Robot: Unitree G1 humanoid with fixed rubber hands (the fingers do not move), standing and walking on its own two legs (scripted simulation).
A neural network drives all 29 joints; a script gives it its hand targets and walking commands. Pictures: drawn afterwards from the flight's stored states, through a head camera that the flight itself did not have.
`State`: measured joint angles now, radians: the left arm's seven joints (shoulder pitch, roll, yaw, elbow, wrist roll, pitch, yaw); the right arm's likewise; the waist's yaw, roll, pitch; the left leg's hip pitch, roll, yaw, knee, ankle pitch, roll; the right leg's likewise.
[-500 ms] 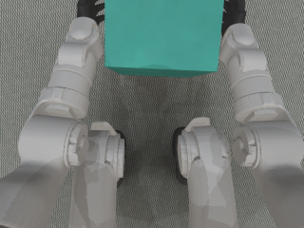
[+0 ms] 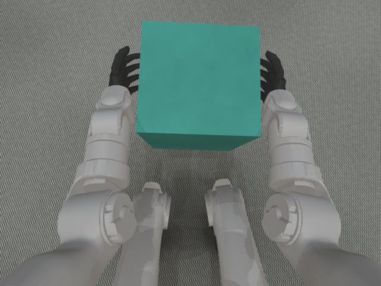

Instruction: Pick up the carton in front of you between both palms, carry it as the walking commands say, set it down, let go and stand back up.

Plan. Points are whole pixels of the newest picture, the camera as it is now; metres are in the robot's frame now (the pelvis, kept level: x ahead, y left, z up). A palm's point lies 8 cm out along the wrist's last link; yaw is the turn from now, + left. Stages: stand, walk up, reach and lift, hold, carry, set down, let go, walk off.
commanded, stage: reach and lift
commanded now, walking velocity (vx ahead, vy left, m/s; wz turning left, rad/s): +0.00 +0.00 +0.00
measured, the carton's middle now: (195, 100) +0.50 -0.03 -0.13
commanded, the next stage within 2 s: none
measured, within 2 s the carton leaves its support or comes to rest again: neither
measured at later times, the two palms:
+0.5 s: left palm (78, 70) +0.45 +0.13 +0.10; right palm (314, 73) +0.44 -0.17 +0.10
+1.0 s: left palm out of the picture +0.41 +0.14 +0.25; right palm out of the picture +0.41 -0.16 +0.25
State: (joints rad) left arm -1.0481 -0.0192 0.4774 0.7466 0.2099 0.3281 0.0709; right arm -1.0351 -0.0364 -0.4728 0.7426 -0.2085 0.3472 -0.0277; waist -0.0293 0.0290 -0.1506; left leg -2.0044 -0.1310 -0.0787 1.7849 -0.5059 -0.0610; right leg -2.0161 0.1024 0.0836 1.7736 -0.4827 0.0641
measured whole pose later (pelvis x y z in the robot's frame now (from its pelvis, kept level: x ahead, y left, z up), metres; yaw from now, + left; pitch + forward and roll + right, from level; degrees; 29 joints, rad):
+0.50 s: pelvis +0.05 +0.00 +0.14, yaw +0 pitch +31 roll +0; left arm -0.65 -0.09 0.38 0.65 0.16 0.31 0.07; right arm -0.66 0.05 -0.38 0.65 -0.17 0.33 -0.04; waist -0.02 0.02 -0.23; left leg -1.40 -0.11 -0.11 1.35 -0.50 -0.04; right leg -1.42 0.10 0.11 1.35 -0.48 0.04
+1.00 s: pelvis +0.10 +0.00 +0.26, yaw -1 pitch +11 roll +0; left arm -0.30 -0.15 0.29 0.51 0.18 0.37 0.05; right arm -0.31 0.12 -0.29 0.52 -0.19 0.39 -0.03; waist 0.00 0.01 -0.15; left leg -0.57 -0.07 -0.14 0.71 -0.33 -0.01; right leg -0.58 0.07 0.14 0.70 -0.31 0.02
